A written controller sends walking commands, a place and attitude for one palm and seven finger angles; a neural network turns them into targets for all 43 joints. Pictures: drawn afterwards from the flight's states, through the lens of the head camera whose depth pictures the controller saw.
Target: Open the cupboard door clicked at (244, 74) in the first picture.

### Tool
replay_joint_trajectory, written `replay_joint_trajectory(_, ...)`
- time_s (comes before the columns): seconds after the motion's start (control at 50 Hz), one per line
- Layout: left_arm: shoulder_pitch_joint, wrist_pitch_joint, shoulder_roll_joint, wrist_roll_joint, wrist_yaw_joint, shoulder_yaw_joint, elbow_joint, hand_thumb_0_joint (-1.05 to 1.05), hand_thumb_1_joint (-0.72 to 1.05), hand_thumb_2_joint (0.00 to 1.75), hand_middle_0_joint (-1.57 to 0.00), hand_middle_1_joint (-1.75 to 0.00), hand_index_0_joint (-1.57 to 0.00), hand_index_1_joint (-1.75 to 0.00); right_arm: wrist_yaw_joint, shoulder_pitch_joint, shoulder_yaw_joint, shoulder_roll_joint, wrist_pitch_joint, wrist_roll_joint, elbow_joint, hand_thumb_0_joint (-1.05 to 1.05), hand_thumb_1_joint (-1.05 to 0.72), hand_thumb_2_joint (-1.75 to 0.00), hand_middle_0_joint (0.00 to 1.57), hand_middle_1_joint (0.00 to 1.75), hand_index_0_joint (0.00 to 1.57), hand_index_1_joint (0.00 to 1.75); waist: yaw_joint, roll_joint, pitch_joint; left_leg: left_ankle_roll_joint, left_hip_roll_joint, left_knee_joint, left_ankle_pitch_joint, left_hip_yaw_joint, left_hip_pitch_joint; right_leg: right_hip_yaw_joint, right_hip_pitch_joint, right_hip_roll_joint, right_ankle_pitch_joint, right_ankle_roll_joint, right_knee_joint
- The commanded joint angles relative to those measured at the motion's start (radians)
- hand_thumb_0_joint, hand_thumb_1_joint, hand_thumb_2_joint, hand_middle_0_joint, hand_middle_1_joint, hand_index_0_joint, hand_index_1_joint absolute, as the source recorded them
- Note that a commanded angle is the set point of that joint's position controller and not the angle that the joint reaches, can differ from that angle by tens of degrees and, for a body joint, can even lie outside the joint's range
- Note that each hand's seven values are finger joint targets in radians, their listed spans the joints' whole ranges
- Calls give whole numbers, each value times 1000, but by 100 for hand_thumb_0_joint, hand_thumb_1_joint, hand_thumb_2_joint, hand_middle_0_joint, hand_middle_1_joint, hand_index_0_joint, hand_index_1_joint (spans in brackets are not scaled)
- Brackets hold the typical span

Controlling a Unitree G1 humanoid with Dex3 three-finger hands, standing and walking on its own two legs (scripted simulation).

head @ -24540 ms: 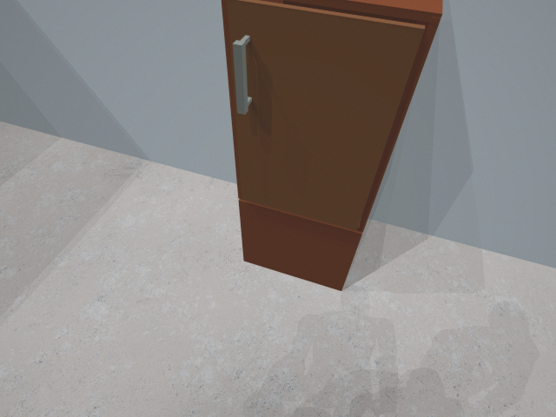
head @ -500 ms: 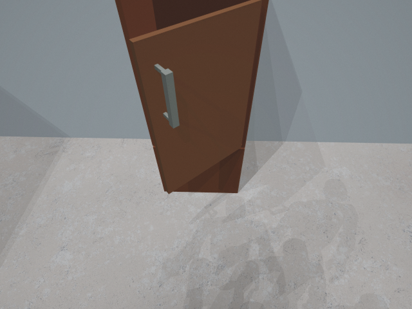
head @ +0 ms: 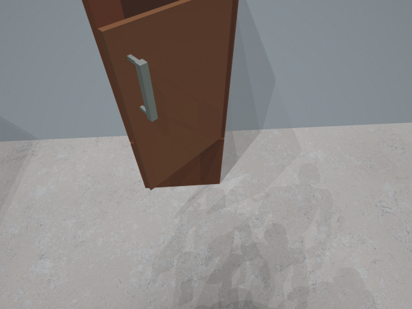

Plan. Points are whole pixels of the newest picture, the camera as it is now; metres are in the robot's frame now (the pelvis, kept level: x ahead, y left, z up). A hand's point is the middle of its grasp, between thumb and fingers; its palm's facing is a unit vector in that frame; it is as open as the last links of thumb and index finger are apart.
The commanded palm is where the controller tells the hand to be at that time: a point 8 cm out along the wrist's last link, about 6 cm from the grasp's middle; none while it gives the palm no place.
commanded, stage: walk to a spot facing it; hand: left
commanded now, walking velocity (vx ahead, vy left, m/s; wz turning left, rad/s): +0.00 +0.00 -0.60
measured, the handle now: (142, 89) +0.56 +0.19 +0.10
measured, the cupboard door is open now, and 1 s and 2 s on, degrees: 41 41 41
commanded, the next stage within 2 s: none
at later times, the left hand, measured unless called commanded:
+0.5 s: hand out of the picture +0.06 +0.15 -0.16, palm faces -0.20 -0.94 -0.28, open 7.4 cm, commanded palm none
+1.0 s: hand (154, 297) +0.17 +0.13 -0.17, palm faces -0.50 -0.83 -0.24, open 7.4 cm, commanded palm none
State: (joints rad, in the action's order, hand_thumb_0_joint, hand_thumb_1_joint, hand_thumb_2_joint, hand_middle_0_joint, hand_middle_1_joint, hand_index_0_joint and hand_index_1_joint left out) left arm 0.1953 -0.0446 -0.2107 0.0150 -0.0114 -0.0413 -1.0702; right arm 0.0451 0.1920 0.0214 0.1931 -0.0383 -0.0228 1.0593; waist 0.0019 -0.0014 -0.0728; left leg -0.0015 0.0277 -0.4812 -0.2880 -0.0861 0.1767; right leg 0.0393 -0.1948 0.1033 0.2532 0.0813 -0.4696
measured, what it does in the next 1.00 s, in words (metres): steps on the spot, turning right: left foot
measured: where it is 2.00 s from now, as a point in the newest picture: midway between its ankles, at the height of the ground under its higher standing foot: outside the picture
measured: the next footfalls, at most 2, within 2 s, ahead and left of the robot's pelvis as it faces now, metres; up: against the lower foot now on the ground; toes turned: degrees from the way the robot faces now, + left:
left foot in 0.72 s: +0.06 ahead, +0.10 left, +0.00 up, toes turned -24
right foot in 1.08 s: -0.05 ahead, -0.15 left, +0.00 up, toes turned -40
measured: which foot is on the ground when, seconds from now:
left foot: down 0.00-0.26, up 0.28-0.70, down 0.72-1.00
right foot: down 0.00-0.72, up 0.74-1.00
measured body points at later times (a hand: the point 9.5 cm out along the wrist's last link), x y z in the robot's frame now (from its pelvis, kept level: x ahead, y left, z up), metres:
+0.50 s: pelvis -0.02 -0.04 +0.00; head +0.03 -0.07 +0.45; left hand +0.07 +0.20 -0.14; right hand +0.02 -0.32 -0.14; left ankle +0.00 +0.12 -0.66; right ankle -0.03 -0.12 -0.74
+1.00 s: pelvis -0.01 -0.02 +0.00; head +0.04 -0.04 +0.45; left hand +0.20 +0.17 -0.15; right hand -0.10 -0.26 -0.14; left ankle +0.03 +0.11 -0.74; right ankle -0.09 -0.13 -0.69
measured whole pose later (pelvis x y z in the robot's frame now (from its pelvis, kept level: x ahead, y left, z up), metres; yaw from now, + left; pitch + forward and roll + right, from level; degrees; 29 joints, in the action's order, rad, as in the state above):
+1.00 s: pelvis -0.01 -0.02 +0.00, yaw -33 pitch +1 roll -1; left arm 0.16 -0.07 -0.27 0.02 0.03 -0.09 -0.91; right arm 0.04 0.22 0.03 0.19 -0.01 -0.04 0.91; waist 0.02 -0.01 -0.11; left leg 0.03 0.11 -0.49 -0.31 -0.13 0.20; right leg -0.03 -0.44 -0.02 0.42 -0.06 -0.90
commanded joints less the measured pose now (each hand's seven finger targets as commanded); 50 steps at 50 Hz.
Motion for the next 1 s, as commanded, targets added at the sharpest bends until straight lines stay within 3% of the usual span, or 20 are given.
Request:
replay_joint_trajectory(0.0, -17, 11, -135, 5, 5, -43, 105, 0, 90, 90, -20, -30, -20, -30, 15, 65, 53, 180, 17, -2, -68, 0, -90, -90, 20, 30, 20, 30, -18, 92, 47, -77, 220, 110, 101, 184, -52, 118, -149, -121, -208, -25, -91)
replay_joint_trajectory(0.04, -20, 3, -106, 4, 11, -46, 126, 0, 90, 90, -20, -30, -20, -30, 17, 66, 60, 201, 27, -4, -76, 0, -90, -90, 20, 30, 20, 30, -9, 214, 54, -177, 367, 206, 213, 288, -61, 13, -213, -72, 178, -56, -375)
replay_joint_trajectory(0.08, -35, -8, -112, 9, 19, -59, 151, 0, 90, 90, -20, -30, -20, -30, 19, 54, 58, 202, 36, -12, -96, 0, -90, -90, 20, 30, 20, 30, -1, 180, 49, -216, 405, 211, 334, 272, -35, 24, -244, -107, 299, -72, -539)
replay_joint_trajectory(0.14, 2, -2, -69, 7, 29, -53, 149, 0, 90, 90, -20, -30, -20, -30, 15, -3, 62, 205, 37, -16, -117, 0, -90, -90, 20, 30, 20, 30, 26, 116, 69, -155, 350, 107, 424, 120, -44, -32, -164, -135, 243, -72, -369)
replay_joint_trajectory(0.2, 85, 7, -84, 8, 28, -61, 125, 0, 90, 90, -20, -30, -20, -30, 6, -3, 73, 218, 25, -9, -122, 0, -90, -90, 20, 30, 20, 30, 51, 66, 72, -67, 269, -52, 310, 13, 27, -89, -6, -110, 13, -73, -91)
replay_joint_trajectory(0.22, 126, 18, -146, 16, 21, -71, 117, 0, 90, 90, -20, -30, -20, -30, 1, -5, 74, 190, 20, 3, -134, 0, -90, -90, 20, 30, 20, 30, 68, -104, 67, -2, 177, -231, 129, -56, 119, 62, 61, -195, -193, -42, 83)
replay_joint_trajectory(0.24, 145, 32, -266, 25, 4, -97, 123, 0, 90, 90, -20, -30, -20, -30, -11, -27, 60, 110, 18, 8, -183, 0, -90, -90, 20, 30, 20, 30, 76, -404, 56, 59, 16, -498, -311, -89, 368, 461, 131, -447, -499, 70, 167)
replay_joint_trajectory(0.26, 178, 31, -273, 8, -5, -96, 118, 0, 90, 90, -20, -30, -20, -30, -11, -67, 61, 135, 6, 9, -189, 0, -90, -90, 20, 30, 20, 30, 101, -294, 51, 47, 27, -640, -361, 50, 371, 479, 86, -480, -503, 153, 157)
replay_joint_trajectory(0.28, 135, 27, -253, 7, -9, -90, 133, 0, 90, 90, -20, -30, -20, -30, -17, -71, 63, 123, 2, 12, -186, 0, -90, -90, 20, 30, 20, 30, 68, -191, 18, 43, 46, -690, -292, 91, 398, 419, 42, -447, -320, 167, 165)
replay_joint_trajectory(0.38, 63, 38, -191, 8, -17, -80, 171, 0, 90, 90, -20, -30, -20, -30, -21, -78, 61, 99, -1, 10, -177, 0, -90, -90, 20, 30, 20, 30, 20, -62, 99, 66, 38, -659, -117, 106, 364, 333, 60, -319, -376, 109, 113)
replay_joint_trajectory(0.54, 103, 31, -207, 18, -10, -86, 171, 0, 90, 90, -20, -30, -20, -30, -12, -141, 59, 101, 12, 19, -225, 0, -90, -90, 20, 30, 20, 30, 47, -132, 105, 64, -2, -413, -163, 111, 309, 422, 82, -303, -396, 131, 107)
replay_joint_trajectory(0.64, 41, 22, -202, 13, -10, -90, 187, 0, 90, 90, -20, -30, -20, -30, -2, -49, 57, 103, 27, 29, -207, 0, -90, -90, 20, 30, 20, 30, -1, -125, 141, 49, -30, -77, -50, 114, 82, 442, -20, -246, -437, 71, 32)
replay_joint_trajectory(0.66, 7, 19, -196, 5, -7, -84, 197, 0, 90, 90, -20, -30, -20, -30, 3, 14, 58, 119, 36, 29, -191, 0, -90, -90, 20, 30, 20, 30, -38, -96, 154, 42, -5, 54, 40, 109, -58, 392, -104, -213, -356, 28, -5)
replay_joint_trajectory(0.68, 17, 16, -142, -6, -2, -73, 214, 0, 90, 90, -20, -30, -20, -30, 10, 38, 66, 183, 47, 20, -186, 0, -90, -90, 20, 30, 20, 30, -41, 76, 166, -1, 144, 171, 34, 256, -195, 295, -268, -103, -126, -28, -101)
replay_joint_trajectory(0.7, 21, 15, -103, -10, 13, -65, 233, 0, 90, 90, -20, -30, -20, -30, 13, 44, 84, 274, 49, 4, -200, 0, -90, -90, 20, 30, 20, 30, -35, 350, 145, -100, 403, 246, 152, 513, -224, 103, -417, 1, 328, -95, -334)
replay_joint_trajectory(0.72, -24, 10, -144, 6, 16, -69, 239, 0, 90, 90, -20, -30, -20, -30, 17, 47, 79, 281, 40, -5, -211, 0, -90, -90, 20, 30, 20, 30, -47, 233, 100, -177, 472, 231, 242, 516, -98, 66, -397, -50, 369, -115, -522)
replay_joint_trajectory(0.74, -12, 14, -146, 9, 24, -73, 253, 0, 90, 90, -20, -30, -20, -30, 20, -8, 69, 251, 39, -9, -242, 0, -90, -90, 20, 30, 20, 30, -6, 106, 58, -196, 447, 215, 271, 441, 5, 44, -359, -90, 317, -127, -598)
replay_joint_trajectory(0.82, 22, -3, -112, 11, 44, -76, 215, 0, 90, 90, -20, -30, -20, -30, 13, -30, 46, 173, 50, -11, -237, 0, -90, -90, 20, 30, 20, 30, 27, 223, 74, -106, 246, 138, 494, 129, -53, -14, -401, -101, 163, -150, -716)
replay_joint_trajectory(0.92, -75, 5, -78, 6, 52, -52, 246, 0, 90, 90, -20, -30, -20, -30, 6, 89, 63, 200, 47, -12, -193, 0, -90, -90, 20, 30, 20, 30, -35, 220, 109, -110, 264, 72, 590, 52, -145, -99, -317, -119, 172, -138, -418)
replay_joint_trajectory(0.98, -66, 15, -83, 4, 52, -48, 241, 0, 90, 90, -20, -30, -20, -30, -2, 97, 73, 224, 42, -12, -189, 0, -90, -90, 20, 30, 20, 30, -36, 236, 112, -100, 292, 16, 608, 34, -133, -131, -207, -100, 177, -110, -238)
